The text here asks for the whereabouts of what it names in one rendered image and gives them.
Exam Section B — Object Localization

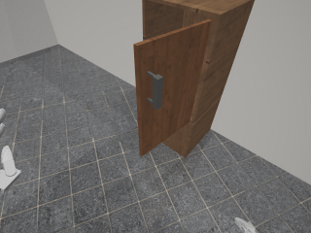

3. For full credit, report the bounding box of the handle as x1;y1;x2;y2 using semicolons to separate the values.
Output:
147;71;163;110

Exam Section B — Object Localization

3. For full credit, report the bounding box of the cupboard door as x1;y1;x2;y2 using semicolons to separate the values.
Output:
133;19;213;156

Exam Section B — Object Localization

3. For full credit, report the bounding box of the robot left hand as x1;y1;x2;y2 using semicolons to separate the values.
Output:
0;108;21;194

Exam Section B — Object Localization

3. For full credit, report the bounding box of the robot right hand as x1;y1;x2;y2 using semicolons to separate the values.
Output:
234;217;256;233

